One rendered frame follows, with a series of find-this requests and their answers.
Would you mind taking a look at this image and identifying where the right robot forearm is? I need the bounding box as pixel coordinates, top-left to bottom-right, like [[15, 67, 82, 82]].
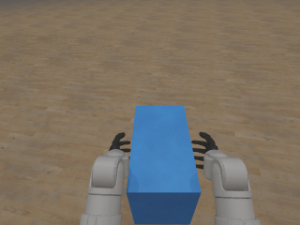
[[203, 149, 261, 225]]

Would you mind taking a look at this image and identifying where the right robot hand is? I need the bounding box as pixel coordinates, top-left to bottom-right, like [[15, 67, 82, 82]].
[[191, 132, 218, 170]]

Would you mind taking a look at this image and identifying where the left robot hand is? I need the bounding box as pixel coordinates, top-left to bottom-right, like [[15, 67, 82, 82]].
[[109, 132, 131, 159]]

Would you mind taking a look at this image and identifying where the carton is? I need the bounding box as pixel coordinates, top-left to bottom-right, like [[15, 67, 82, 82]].
[[126, 105, 202, 225]]

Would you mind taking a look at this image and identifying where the left robot forearm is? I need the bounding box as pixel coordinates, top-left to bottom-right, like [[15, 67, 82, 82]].
[[79, 149, 129, 225]]

